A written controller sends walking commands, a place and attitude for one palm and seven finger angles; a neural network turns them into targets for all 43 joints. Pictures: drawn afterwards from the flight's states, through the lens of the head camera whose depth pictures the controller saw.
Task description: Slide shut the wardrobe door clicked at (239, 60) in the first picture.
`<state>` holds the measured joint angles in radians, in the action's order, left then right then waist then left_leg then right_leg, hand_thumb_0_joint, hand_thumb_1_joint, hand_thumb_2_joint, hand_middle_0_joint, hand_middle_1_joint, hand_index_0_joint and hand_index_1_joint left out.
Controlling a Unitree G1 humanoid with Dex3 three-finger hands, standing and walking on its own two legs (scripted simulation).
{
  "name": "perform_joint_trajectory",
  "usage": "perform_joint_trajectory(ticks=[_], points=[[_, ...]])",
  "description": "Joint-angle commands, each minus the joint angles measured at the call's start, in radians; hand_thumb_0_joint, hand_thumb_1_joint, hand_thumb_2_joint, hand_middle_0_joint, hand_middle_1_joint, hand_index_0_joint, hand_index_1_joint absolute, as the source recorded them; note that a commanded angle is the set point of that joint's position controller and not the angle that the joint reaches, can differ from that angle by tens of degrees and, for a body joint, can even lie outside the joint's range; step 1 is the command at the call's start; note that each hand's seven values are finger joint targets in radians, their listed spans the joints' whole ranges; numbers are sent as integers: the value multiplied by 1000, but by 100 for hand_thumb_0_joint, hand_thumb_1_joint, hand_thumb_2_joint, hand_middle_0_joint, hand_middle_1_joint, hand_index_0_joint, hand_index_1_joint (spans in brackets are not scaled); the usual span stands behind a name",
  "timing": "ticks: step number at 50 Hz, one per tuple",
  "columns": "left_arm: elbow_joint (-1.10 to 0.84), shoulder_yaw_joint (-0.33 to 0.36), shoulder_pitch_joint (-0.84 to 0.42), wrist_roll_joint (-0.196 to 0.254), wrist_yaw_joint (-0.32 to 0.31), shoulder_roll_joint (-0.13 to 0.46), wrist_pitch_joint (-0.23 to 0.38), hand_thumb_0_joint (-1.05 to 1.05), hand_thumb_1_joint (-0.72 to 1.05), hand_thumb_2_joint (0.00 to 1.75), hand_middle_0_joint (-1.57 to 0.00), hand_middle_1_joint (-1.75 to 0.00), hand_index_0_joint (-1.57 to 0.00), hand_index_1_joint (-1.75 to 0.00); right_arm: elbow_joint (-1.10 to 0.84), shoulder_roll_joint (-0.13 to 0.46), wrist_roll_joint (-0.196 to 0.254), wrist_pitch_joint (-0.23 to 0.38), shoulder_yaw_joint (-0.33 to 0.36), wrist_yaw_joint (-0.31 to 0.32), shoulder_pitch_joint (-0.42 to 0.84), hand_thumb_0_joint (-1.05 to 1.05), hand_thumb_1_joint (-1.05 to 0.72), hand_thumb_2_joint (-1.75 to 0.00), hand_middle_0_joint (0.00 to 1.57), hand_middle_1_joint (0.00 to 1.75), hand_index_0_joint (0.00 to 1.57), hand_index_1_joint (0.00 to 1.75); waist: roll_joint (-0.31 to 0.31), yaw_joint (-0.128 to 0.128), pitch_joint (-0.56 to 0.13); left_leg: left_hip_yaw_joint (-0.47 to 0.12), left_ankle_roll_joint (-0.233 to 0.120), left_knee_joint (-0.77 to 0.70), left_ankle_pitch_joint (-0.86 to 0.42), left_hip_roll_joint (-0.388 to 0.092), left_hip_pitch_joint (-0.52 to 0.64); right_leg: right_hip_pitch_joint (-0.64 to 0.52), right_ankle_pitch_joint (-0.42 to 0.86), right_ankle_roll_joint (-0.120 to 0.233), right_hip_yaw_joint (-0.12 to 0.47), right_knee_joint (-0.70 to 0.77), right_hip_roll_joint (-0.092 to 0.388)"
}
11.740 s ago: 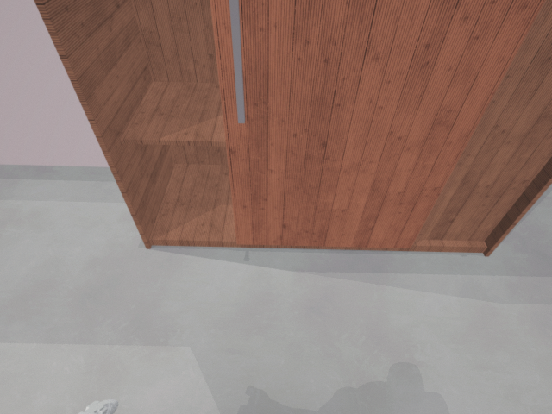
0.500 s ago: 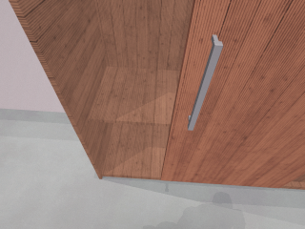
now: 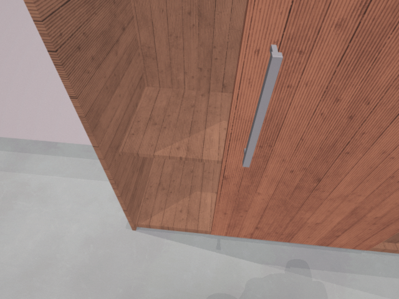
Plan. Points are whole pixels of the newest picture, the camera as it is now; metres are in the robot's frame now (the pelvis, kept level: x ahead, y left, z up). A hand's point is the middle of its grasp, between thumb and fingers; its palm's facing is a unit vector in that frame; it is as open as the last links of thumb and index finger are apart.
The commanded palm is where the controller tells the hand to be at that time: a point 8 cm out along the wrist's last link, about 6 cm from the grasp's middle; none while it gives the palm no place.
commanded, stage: come to a stop and stand still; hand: right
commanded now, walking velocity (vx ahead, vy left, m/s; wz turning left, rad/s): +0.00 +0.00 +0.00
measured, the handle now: (257, 116) +0.50 -0.10 +0.10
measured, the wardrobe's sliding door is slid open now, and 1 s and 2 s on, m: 0.39 0.39 0.39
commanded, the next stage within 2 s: look again from close up in 0.52 s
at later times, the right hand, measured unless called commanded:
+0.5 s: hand out of the picture +0.02 -0.17 -0.18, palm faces +0.02 +0.98 -0.17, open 7.3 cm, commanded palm none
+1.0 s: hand out of the picture +0.03 -0.17 -0.17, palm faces +0.02 +0.98 -0.19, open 7.3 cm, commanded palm none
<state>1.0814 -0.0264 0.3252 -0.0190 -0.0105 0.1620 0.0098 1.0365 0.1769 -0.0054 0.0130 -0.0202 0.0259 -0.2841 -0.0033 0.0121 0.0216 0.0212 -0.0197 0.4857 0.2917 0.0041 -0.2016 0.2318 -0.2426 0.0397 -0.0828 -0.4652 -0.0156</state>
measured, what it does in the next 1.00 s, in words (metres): stands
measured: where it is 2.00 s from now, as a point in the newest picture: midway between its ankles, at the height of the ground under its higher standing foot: outside the picture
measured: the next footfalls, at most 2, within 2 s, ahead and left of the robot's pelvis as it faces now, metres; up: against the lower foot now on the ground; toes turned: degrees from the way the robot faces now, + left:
none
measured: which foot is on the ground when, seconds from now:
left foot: down 0.00-1.00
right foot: down 0.00-1.00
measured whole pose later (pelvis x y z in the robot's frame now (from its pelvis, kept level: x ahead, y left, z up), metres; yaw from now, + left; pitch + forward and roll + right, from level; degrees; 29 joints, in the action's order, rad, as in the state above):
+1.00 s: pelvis +0.03 +0.00 +0.00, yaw +0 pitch +0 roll -1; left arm 1.15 -0.03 0.26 -0.01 -0.03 0.15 0.02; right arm 1.12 0.16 -0.01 0.02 -0.02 0.03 -0.28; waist 0.01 0.00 0.02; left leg 0.02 -0.01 0.44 0.32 0.00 -0.12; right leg 0.15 -0.27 0.04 -0.08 -0.42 -0.03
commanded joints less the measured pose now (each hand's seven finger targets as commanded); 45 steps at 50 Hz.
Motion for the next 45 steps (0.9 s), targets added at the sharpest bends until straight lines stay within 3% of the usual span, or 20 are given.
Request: perform_joint_trajectory(ticks=[1, 13, 22, 42, 45], points=[[-30, 22, 11, 6, -16, 109, 34, 0, 90, 90, -20, -30, -20, -30, -13, 99, -3, 17, 22, 10, -50, 0, -90, -90, 20, 30, 20, 30, -8, -19, -1, -91, -28, -76, -102, -91, 2, -15, 115, 13, 136, 103, 120], [14, 24, 3, 11, -26, 92, 35, 0, 90, 90, -20, -30, -20, -30, 51, 82, -7, 18, 19, 16, -74, 0, -90, -90, 20, 30, 20, 30, 19, -15, 12, -85, -20, -78, -226, -102, 7, -72, 230, 15, 121, 82, 123], [21, 24, -13, 8, -30, 103, 36, 0, 90, 90, -20, -30, -20, -30, 61, 84, -8, 14, 21, 17, -69, 0, -90, -90, 20, 30, 20, 30, -10, -14, 16, -79, -16, -73, -240, -104, 11, -95, 284, 15, 124, 91, 125], [34, 24, -19, 9, -30, 106, 33, 0, 90, 90, -20, -30, -20, -30, 60, 94, -6, 16, 24, 17, -64, 0, -90, -90, 20, 30, 20, 30, 12, -17, 7, -81, -19, -89, -280, -114, 38, -109, 278, 11, 122, 100, 125], [37, 22, -17, 10, -29, 101, 31, 0, 90, 90, -20, -30, -20, -30, 62, 93, -7, 14, 23, 17, -64, 0, -90, -90, 20, 30, 20, 30, 14, -18, 37, -82, -19, -98, -251, -115, 33, -84, 238, 10, 124, 110, 121]])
